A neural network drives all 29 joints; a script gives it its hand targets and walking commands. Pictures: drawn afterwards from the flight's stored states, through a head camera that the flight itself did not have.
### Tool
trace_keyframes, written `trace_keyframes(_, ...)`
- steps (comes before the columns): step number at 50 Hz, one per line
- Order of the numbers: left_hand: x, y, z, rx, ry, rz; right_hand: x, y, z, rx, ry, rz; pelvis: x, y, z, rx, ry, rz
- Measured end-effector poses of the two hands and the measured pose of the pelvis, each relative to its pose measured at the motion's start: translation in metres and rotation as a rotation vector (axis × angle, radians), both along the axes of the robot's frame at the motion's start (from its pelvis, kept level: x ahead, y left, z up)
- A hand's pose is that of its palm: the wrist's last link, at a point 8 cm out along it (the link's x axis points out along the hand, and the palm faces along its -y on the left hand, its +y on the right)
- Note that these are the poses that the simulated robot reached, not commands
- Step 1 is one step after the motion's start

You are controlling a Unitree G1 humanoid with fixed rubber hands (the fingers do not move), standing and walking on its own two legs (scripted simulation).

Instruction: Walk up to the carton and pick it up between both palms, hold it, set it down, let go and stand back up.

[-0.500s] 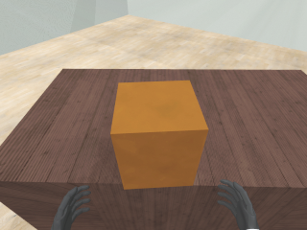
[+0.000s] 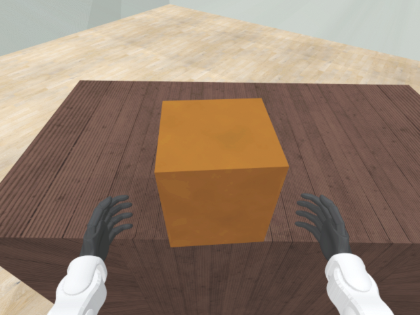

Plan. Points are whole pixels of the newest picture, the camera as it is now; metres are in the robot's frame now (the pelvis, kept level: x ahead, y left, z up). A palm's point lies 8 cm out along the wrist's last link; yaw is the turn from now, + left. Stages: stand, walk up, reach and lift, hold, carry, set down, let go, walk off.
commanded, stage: reach and lift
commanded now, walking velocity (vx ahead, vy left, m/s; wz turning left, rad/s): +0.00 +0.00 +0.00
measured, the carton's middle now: (215, 174) +0.40 +0.04 +0.06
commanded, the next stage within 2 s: none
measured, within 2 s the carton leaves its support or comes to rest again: neither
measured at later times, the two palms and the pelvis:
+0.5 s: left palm (102, 189) +0.29 +0.23 +0.13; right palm (338, 193) +0.31 -0.17 +0.12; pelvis +0.01 -0.01 +0.00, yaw -1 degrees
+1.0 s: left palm (107, 136) +0.35 +0.23 +0.19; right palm (337, 146) +0.36 -0.17 +0.18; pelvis -0.01 -0.02 +0.00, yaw +0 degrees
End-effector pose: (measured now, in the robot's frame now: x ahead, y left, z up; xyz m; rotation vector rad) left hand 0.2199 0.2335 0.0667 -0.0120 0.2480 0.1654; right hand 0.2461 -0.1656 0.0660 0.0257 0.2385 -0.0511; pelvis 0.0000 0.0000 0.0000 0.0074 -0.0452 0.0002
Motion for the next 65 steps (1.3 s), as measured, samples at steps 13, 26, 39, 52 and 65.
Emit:
trace_keyframes(13, 0.036, 0.004, 0.037, 0.045, 0.004, -0.012, 0.033, -0.011, 0.019, 0.025, -0.030, -0.028, 0.012, 0.005, 0.000, -0.007, -0.015, -0.009)
trace_keyframes(26, 0.069, -0.004, 0.067, 0.025, -0.012, 0.000, 0.067, -0.009, 0.056, 0.029, -0.081, 0.015, 0.005, -0.006, 0.000, -0.002, -0.013, -0.013)
trace_keyframes(39, 0.103, -0.009, 0.092, -0.008, -0.010, 0.007, 0.093, -0.013, 0.086, 0.006, -0.076, 0.005, -0.012, -0.018, -0.001, 0.004, 0.025, -0.006)
trace_keyframes(52, 0.139, -0.003, 0.132, 0.000, -0.033, 0.007, 0.124, -0.002, 0.120, 0.005, -0.077, 0.013, -0.013, -0.014, -0.002, -0.001, 0.049, -0.004)
trace_keyframes(65, 0.167, 0.004, 0.160, 0.024, -0.042, -0.009, 0.159, 0.004, 0.149, 0.007, -0.066, 0.012, -0.004, -0.004, -0.001, -0.014, 0.061, 0.001)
